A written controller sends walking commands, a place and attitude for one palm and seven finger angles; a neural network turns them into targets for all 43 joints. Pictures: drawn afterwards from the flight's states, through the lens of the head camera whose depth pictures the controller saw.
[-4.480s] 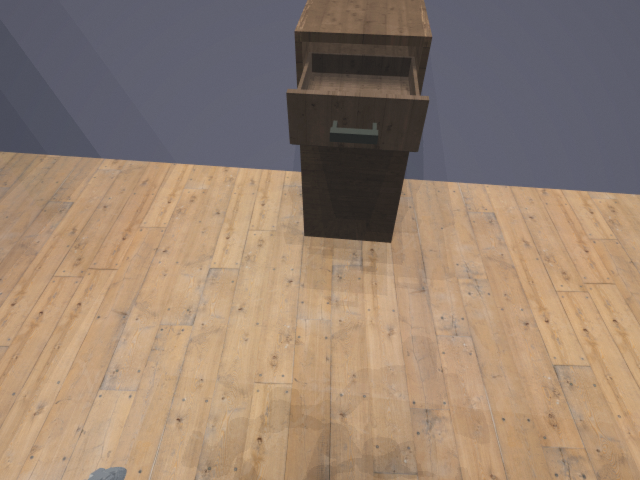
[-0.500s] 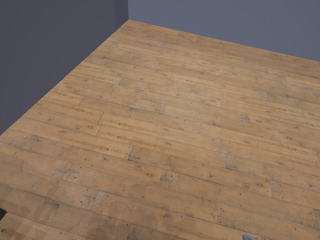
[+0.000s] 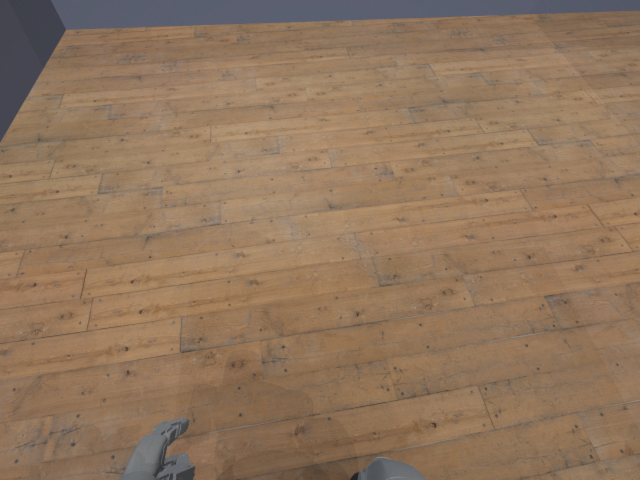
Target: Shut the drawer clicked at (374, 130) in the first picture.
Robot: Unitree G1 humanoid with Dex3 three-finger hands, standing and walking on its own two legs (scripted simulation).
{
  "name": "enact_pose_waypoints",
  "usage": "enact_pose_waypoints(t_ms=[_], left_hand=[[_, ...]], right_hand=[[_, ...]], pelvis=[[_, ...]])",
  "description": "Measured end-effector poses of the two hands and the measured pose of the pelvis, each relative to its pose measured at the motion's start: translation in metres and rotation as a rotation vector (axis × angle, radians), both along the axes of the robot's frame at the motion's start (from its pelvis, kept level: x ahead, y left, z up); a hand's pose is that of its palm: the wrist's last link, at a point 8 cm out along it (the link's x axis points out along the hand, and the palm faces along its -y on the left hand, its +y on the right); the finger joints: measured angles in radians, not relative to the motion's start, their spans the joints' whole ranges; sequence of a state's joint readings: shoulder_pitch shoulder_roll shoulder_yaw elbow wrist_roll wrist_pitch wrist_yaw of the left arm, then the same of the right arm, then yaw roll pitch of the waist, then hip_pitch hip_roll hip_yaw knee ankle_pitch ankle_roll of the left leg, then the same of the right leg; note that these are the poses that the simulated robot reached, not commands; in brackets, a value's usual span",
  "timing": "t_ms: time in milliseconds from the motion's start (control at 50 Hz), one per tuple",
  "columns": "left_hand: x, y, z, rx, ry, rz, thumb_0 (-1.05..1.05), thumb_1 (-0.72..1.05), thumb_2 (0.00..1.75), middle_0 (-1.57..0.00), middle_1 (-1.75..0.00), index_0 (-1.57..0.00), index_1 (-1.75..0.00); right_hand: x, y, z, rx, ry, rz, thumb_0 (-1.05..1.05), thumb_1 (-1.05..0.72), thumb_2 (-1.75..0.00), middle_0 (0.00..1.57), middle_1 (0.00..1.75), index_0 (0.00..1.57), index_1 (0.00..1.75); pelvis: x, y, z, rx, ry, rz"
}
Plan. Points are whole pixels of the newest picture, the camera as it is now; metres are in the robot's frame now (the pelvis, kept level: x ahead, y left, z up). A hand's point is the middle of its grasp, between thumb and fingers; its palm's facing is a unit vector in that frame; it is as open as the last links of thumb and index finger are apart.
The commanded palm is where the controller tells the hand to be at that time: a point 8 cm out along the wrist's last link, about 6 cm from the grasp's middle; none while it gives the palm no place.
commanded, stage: turn to face it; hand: left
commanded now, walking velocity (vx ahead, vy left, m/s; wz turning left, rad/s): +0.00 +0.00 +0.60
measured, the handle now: out of the picture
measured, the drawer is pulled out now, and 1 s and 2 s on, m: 0.29 0.29 0.29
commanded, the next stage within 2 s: none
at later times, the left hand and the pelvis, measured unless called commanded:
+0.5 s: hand out of the picture +0.03 +0.24 -0.17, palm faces +0.28 -0.93 -0.22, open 7.4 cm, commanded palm none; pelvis +0.01 +0.03 +0.01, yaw +14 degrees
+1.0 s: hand out of the picture -0.04 +0.16 -0.13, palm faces +0.54 -0.80 -0.27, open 7.4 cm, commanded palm none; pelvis +0.00 -0.04 +0.02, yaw +32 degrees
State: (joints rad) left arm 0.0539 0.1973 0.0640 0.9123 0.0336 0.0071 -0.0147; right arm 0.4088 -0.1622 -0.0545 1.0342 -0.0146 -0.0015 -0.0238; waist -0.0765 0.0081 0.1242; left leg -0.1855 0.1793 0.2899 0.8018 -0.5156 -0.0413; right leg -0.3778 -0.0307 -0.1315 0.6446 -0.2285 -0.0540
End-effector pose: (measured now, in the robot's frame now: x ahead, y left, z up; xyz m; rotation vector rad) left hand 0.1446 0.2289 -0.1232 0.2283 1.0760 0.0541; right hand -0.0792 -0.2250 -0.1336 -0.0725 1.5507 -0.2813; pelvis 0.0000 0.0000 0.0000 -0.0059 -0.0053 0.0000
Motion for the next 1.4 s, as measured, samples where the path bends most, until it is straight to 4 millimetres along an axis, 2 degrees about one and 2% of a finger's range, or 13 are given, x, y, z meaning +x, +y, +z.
enact_pose_waypoints(t_ms=[80, 200, 300, 420, 540, 660, 820, 960, 1040, 1120, 1240, 1280, 1400], left_hand=[[0.015, -0.017, 0.011, -0.001, -0.048, 0.003, 0.01, 0.91, 0.90, -0.20, -0.30, -0.20, -0.30], [0.001, -0.024, 0.014, -0.038, -0.036, 0.075, 0.01, 0.91, 0.90, -0.20, -0.30, -0.20, -0.30], [-0.035, -0.004, 0.000, -0.069, -0.004, 0.197, 0.01, 0.91, 0.90, -0.20, -0.30, -0.20, -0.30], [-0.101, 0.040, -0.024, -0.048, 0.120, 0.344, 0.01, 0.91, 0.90, -0.20, -0.30, -0.20, -0.30], [-0.154, 0.063, -0.005, 0.002, 0.207, 0.434, 0.01, 0.91, 0.90, -0.19, -0.30, -0.19, -0.30], [-0.178, 0.060, 0.011, 0.037, 0.209, 0.505, 0.01, 0.91, 0.90, -0.19, -0.30, -0.19, -0.30], [-0.181, 0.020, 0.019, 0.069, 0.098, 0.578, 0.01, 0.91, 0.90, -0.19, -0.30, -0.19, -0.30], [-0.211, -0.026, 0.028, 0.046, 0.112, 0.665, 0.01, 0.91, 0.90, -0.20, -0.30, -0.20, -0.30], [-0.229, -0.040, 0.024, 0.016, 0.134, 0.708, 0.01, 0.91, 0.90, -0.20, -0.30, -0.20, -0.30], [-0.255, -0.045, 0.016, -0.017, 0.158, 0.770, 0.01, 0.91, 0.90, -0.20, -0.30, -0.20, -0.30], [-0.310, -0.034, -0.013, -0.056, 0.219, 0.888, 0.01, 0.90, 0.90, -0.20, -0.30, -0.20, -0.30], [-0.322, -0.029, -0.014, -0.050, 0.248, 0.913, 0.01, 0.91, 0.90, -0.20, -0.30, -0.20, -0.30], [-0.324, -0.008, 0.005, -0.011, 0.187, 0.971, 0.01, 0.91, 0.90, -0.20, -0.30, -0.20, -0.30]], right_hand=[[0.022, -0.006, -0.005, 0.011, -0.009, 0.007, 0.01, -0.91, -0.90, 0.20, 0.30, 0.20, 0.30], [0.083, 0.000, 0.000, 0.029, -0.125, 0.089, 0.01, -0.91, -0.90, 0.20, 0.29, 0.20, 0.30], [0.136, 0.010, 0.008, 0.013, -0.206, 0.208, 0.01, -0.91, -0.90, 0.20, 0.30, 0.20, 0.30], [0.181, 0.018, 0.015, -0.050, -0.296, 0.335, 0.01, -0.92, -0.90, 0.20, 0.30, 0.20, 0.30], [0.204, 0.022, 0.033, -0.057, -0.316, 0.413, 0.01, -0.91, -0.90, 0.20, 0.30, 0.20, 0.30], [0.226, 0.019, 0.036, -0.032, -0.334, 0.481, 0.01, -0.90, -0.90, 0.20, 0.30, 0.20, 0.30], [0.255, -0.004, 0.014, 0.026, -0.341, 0.567, 0.01, -0.90, -0.90, 0.20, 0.30, 0.20, 0.30], [0.283, -0.005, 0.018, 0.064, -0.343, 0.668, 0.01, -0.91, -0.90, 0.20, 0.30, 0.20, 0.30], [0.293, 0.007, 0.023, 0.072, -0.337, 0.729, 0.01, -0.91, -0.90, 0.20, 0.30, 0.20, 0.30], [0.304, 0.033, 0.025, 0.070, -0.330, 0.814, 0.01, -0.91, -0.90, 0.20, 0.29, 0.20, 0.30], [0.319, 0.089, 0.026, 0.065, -0.411, 0.949, 0.01, -0.91, -0.90, 0.20, 0.30, 0.20, 0.30], [0.317, 0.100, 0.031, 0.069, -0.432, 0.972, 0.01, -0.91, -0.90, 0.20, 0.30, 0.20, 0.30], [0.307, 0.111, 0.037, 0.076, -0.392, 1.024, 0.01, -0.90, -0.90, 0.20, 0.30, 0.20, 0.30]], pelvis=[[0.010, -0.005, 0.004, -0.006, -0.019, 0.018], [0.019, -0.003, 0.013, -0.004, -0.022, 0.082], [0.018, 0.008, 0.010, -0.009, -0.022, 0.148], [0.013, 0.025, 0.000, -0.020, -0.005, 0.206], [0.011, 0.027, 0.017, -0.023, 0.013, 0.258], [0.009, 0.017, 0.023, -0.030, 0.014, 0.324], [0.006, -0.020, 0.012, 0.000, 0.021, 0.440], [0.004, -0.036, 0.020, 0.028, 0.000, 0.539], [0.002, -0.038, 0.023, 0.045, 0.004, 0.594], [-0.004, -0.033, 0.020, 0.040, 0.014, 0.647], [-0.019, -0.013, 0.004, 0.017, 0.023, 0.725], [-0.022, -0.012, 0.005, 0.013, 0.018, 0.738], [-0.022, -0.010, 0.018, -0.011, 0.013, 0.812]])
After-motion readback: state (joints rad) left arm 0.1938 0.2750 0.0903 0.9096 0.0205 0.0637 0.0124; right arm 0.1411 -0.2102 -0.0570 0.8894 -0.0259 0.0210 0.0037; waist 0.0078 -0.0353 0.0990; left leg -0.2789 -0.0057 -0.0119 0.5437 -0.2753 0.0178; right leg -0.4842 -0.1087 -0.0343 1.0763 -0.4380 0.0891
